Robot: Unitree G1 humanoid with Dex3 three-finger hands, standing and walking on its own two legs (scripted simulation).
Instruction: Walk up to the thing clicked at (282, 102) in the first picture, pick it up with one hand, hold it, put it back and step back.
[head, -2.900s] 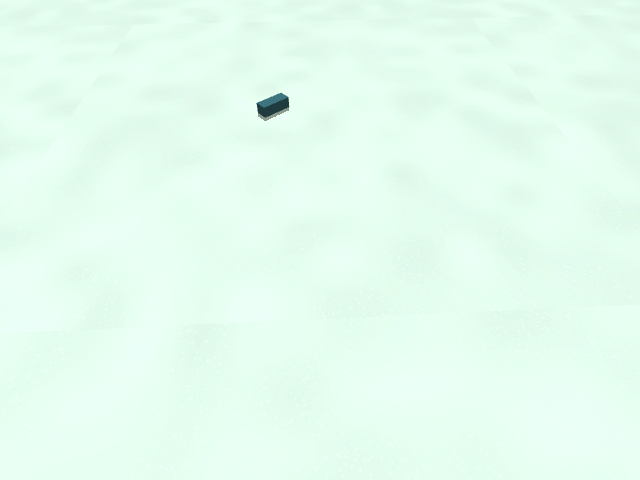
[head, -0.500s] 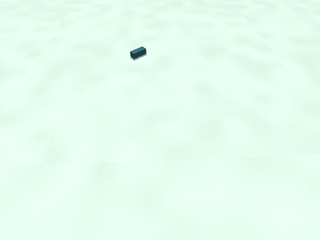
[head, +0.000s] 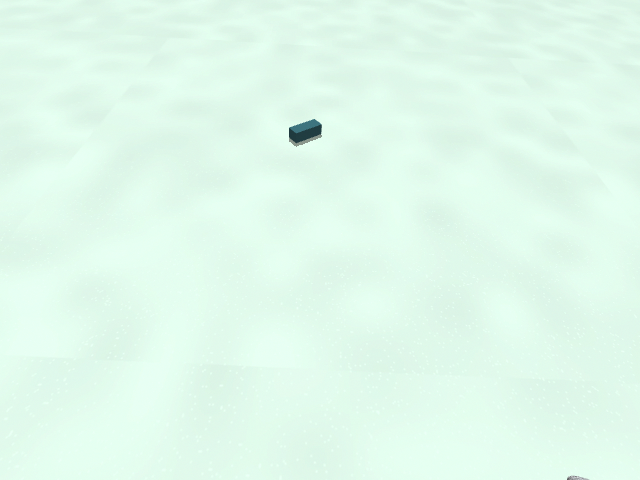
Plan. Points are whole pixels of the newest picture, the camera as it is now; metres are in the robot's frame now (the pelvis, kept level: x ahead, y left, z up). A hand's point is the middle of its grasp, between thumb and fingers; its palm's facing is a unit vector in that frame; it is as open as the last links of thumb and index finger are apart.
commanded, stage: walk up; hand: left
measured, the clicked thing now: (305, 130) +2.07 +0.10 -0.73
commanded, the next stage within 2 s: none
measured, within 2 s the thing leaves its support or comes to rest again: neither
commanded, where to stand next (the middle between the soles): +1.67 -0.07 m, yaw +0 degrees
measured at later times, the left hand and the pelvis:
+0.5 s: hand (209, 310) +0.42 +0.21 -0.12, palm faces -0.03 -0.94 -0.35, open 7.3 cm; pelvis +0.29 -0.05 +0.00, yaw +0 degrees
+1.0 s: hand (205, 225) +0.66 +0.28 -0.14, palm faces -0.09 -0.95 -0.31, open 7.4 cm; pelvis +0.58 +0.00 +0.01, yaw -2 degrees
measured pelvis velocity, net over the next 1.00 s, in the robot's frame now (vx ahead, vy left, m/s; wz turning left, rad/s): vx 0.58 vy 0.00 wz -0.03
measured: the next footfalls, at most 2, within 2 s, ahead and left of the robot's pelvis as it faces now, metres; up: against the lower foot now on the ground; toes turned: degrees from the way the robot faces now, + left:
right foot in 0.34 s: +0.40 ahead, -0.17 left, +0.00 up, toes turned -7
left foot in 0.76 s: +0.63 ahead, +0.11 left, +0.00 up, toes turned +7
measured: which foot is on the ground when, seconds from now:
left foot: down 0.00-0.38, up 0.40-0.74, down 0.76-1.00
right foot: up 0.00-0.32, down 0.34-0.78, up 0.80-1.00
